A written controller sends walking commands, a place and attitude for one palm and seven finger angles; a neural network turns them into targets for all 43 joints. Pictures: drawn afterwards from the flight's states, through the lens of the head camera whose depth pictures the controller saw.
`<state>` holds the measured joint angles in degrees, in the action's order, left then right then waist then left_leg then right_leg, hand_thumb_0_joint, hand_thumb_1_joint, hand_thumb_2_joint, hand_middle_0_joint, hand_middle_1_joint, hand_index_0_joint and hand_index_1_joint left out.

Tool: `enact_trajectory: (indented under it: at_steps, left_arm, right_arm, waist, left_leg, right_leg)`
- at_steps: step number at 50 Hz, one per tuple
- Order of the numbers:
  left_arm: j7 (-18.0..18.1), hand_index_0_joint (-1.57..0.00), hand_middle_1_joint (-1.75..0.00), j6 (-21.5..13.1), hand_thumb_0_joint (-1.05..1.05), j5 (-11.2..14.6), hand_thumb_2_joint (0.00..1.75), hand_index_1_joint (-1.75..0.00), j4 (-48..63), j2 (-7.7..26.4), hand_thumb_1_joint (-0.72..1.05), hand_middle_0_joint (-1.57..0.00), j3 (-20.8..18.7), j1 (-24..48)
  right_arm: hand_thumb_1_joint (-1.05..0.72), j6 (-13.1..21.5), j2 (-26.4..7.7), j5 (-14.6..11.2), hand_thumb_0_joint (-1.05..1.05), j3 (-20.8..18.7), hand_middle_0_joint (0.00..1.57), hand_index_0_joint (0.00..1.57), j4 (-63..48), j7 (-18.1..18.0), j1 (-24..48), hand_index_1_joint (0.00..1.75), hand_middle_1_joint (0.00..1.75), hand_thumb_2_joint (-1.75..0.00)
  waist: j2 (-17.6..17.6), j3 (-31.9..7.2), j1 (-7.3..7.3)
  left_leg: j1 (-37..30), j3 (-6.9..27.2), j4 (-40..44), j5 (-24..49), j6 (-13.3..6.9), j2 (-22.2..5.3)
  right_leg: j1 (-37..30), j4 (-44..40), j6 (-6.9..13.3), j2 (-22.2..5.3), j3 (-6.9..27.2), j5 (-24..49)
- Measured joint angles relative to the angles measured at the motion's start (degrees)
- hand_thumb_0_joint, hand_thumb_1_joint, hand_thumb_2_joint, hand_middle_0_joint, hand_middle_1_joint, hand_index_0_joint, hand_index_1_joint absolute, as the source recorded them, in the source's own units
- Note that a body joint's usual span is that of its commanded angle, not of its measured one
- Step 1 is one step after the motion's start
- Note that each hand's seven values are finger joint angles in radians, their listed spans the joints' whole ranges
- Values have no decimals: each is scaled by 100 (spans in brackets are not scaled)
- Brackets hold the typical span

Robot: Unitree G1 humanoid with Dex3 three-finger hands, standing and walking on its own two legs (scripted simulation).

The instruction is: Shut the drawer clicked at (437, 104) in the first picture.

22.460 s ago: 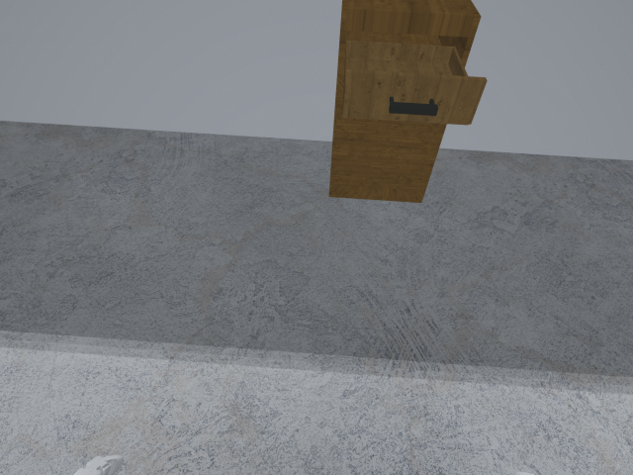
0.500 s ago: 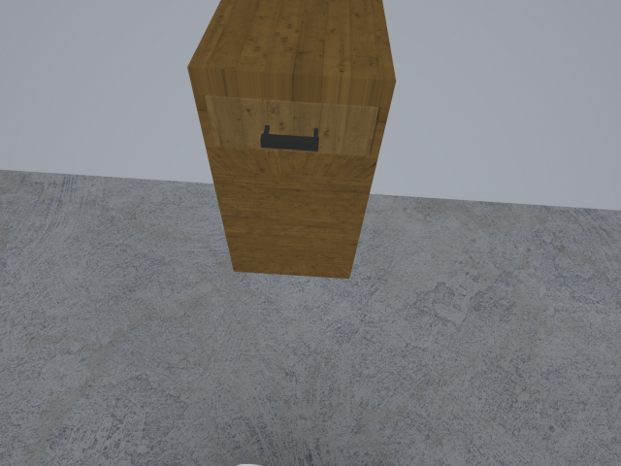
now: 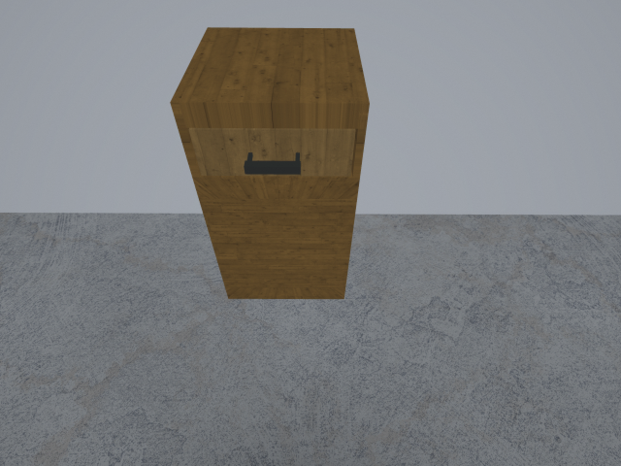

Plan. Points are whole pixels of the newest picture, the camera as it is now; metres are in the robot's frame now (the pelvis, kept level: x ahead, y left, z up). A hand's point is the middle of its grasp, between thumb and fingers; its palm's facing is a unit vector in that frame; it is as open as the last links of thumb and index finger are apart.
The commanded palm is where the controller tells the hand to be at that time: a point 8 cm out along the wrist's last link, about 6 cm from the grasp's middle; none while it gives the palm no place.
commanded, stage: let the arm hang, fingers relaxed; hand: left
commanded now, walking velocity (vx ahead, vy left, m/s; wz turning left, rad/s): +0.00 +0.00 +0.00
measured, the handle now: (273, 162) +0.79 +0.13 -0.09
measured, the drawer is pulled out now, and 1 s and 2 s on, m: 0.00 0.00 0.00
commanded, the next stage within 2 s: look to check the result in 0.12 s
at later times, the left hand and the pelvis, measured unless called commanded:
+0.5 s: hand out of the picture -0.01 +0.15 -0.17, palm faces +0.04 -0.98 -0.19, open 7.4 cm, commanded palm none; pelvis +0.01 -0.01 +0.00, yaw +0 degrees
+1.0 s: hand out of the picture +0.02 +0.16 -0.17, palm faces +0.04 -0.98 -0.21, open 7.4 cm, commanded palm none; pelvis +0.02 -0.01 +0.00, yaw +0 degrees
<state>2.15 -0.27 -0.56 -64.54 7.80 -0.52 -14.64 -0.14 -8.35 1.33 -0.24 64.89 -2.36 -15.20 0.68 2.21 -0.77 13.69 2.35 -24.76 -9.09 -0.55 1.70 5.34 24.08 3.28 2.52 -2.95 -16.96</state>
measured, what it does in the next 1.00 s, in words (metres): stands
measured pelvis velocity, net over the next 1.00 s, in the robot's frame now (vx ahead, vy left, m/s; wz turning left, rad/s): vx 0.02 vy -0.01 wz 0.00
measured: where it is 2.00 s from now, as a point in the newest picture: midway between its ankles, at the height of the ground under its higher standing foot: outside the picture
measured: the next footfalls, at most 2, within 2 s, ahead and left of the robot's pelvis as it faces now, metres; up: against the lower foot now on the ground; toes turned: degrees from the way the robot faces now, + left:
none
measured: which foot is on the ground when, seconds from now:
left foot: down 0.00-1.00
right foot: down 0.00-1.00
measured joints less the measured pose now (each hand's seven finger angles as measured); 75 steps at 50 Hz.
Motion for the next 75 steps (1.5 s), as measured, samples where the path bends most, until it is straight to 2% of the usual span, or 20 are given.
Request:
enact_trajectory:
  at_steps: [30, 75]
  left_arm:
    - [6, -20, -30, 3, 0, 32, 90, -30, -93, -69, 91, -20, -13, -255]
    - [-34, -20, -30, -11, 0, 29, 90, -30, -41, 192, 91, -20, -43, 5]
  right_arm:
    - [-91, -5, 17, -22, 1, -2, 20, 20, 52, -56, -20, 30, 30, -90]
    - [-91, 14, -233, -14, 1, 6, 20, 20, 40, -33, 174, 30, 30, -90]
  waist:
    - [-2, 139, 44]
    - [-6, 136, 32]
  left_leg:
    - [-134, 17, 4, -126, 87, -83]
    - [-276, -14, 169, -87, 101, -91]
  right_leg:
    - [-203, -171, 82, 90, 5, -27]
    - [-333, -332, 89, 91, 39, 23]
